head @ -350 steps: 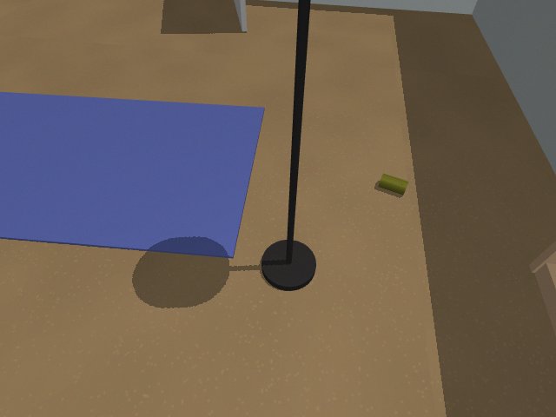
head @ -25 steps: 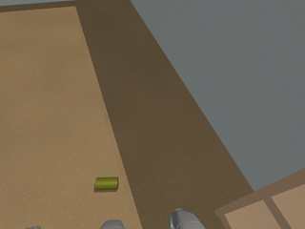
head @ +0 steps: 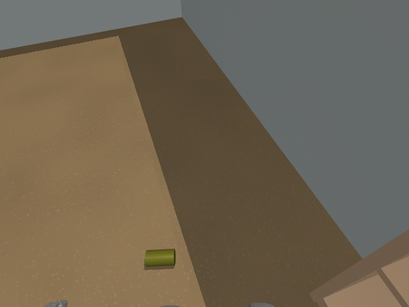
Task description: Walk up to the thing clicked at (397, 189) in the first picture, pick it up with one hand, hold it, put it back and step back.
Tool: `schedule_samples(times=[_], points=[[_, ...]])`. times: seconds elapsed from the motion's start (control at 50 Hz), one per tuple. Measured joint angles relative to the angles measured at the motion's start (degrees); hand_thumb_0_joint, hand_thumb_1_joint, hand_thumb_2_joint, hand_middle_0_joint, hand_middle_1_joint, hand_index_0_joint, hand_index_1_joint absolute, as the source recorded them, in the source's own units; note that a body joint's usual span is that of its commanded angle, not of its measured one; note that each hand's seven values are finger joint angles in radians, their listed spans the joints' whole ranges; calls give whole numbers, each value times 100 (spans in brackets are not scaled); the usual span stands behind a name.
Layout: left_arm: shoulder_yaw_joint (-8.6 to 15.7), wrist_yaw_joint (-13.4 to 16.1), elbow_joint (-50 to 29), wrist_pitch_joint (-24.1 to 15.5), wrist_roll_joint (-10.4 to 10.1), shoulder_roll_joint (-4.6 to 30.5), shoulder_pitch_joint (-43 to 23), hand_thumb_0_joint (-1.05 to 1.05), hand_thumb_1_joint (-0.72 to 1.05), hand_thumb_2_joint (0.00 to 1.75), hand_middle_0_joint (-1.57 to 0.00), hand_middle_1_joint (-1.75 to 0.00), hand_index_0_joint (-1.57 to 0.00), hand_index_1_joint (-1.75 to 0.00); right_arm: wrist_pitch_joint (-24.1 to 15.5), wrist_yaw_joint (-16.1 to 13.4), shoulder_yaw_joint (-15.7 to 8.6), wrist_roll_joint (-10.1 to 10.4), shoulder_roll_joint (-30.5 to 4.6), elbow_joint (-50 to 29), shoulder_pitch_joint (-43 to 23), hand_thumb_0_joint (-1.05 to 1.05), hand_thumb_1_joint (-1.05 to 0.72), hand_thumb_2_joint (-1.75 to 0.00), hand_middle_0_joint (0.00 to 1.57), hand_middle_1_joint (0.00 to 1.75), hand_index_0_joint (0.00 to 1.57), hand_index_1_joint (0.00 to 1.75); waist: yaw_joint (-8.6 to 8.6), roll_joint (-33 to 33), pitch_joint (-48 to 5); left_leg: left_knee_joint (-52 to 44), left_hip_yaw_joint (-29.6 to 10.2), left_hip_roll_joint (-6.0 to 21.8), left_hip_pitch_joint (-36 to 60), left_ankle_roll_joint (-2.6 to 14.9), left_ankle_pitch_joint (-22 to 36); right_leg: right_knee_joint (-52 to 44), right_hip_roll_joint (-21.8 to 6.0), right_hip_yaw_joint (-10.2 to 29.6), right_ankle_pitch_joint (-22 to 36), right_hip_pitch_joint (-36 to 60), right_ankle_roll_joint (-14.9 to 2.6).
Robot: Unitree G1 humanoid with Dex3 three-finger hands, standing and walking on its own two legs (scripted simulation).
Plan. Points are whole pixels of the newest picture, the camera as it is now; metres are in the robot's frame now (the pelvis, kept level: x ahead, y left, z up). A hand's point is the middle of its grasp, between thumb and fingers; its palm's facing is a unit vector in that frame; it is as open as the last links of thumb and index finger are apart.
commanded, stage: walk up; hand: left
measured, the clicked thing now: (160, 257) +0.42 +0.23 -0.71
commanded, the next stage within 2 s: stand in 0.08 s
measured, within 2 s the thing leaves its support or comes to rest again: neither
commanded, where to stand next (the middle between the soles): +0.04 -0.02 m, yaw +1 degrees
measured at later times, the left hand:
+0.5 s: hand out of the picture +0.09 +0.23 -0.13, palm faces -0.02 -0.95 -0.31, open 7.3 cm
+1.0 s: hand out of the picture +0.07 +0.24 -0.12, palm faces -0.01 -0.94 -0.35, open 7.3 cm
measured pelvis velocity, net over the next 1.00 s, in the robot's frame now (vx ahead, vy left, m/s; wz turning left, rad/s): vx -0.01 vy -0.02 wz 0.00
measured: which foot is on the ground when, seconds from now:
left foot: down 0.00-1.00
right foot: down 0.00-1.00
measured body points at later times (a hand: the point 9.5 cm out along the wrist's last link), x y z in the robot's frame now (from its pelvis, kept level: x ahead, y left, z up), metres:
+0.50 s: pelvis +0.00 -0.01 +0.03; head +0.00 +0.00 +0.48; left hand +0.09 +0.28 -0.11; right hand +0.11 -0.32 -0.09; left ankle +0.02 +0.12 -0.72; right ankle +0.03 -0.15 -0.72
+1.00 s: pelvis -0.01 -0.02 +0.03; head +0.00 -0.03 +0.48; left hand +0.07 +0.28 -0.10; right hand +0.04 -0.32 -0.11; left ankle +0.02 +0.12 -0.72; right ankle +0.03 -0.15 -0.72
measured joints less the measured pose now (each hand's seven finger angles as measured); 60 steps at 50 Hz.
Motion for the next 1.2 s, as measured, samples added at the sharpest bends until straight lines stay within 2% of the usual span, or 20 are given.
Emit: schedule_samples(times=[0.04,0.08,0.18,0.46,0.8,1.2], points=[[-35,0,76,61,-10,-1,2,0,91,90,-20,-30,-21,-30,-64,-5,-39,0,-35,69,-32,0,-90,-90,21,30,21,30,12,-28,-1,-277,91,-76,140,-21,416,-35,-100,67,1,44,65],[-70,-11,147,117,-35,-12,-9,0,91,90,-20,-30,-21,-30,-110,2,-49,-1,-53,122,-47,0,-90,-90,21,30,21,30,42,-32,-34,-404,136,-102,220,5,390,-120,-111,119,2,89,-31],[-78,-84,310,129,-108,-29,-121,1,91,90,-20,-30,-21,-30,-235,-50,36,10,53,356,-198,0,-91,-90,21,30,21,30,94,-146,22,-816,97,-36,528,-29,539,-689,-57,78,299,471,108],[-276,-183,702,163,-70,-422,-367,0,91,90,-20,-30,-21,-30,-215,-92,62,83,98,710,-807,0,-91,-90,20,30,21,30,54,-287,-67,-1951,39,81,1130,-181,1161,-1737,39,-7,865,1043,19],[-151,-182,862,177,-51,-306,-355,0,91,90,-20,-30,-21,-30,-176,-54,62,42,132,1052,-577,0,-91,-90,20,30,21,30,24,-131,-64,-2259,-15,193,1163,-295,1428,-1996,147,-65,1099,1060,-86],[-172,-206,790,217,-60,-342,-276,0,91,90,-20,-30,-21,-30,-175,-68,92,23,124,1053,-388,0,-91,-90,20,30,21,30,4,-206,-96,-2210,10,184,1065,-280,1375,-1957,139,-39,1060,958,-75]])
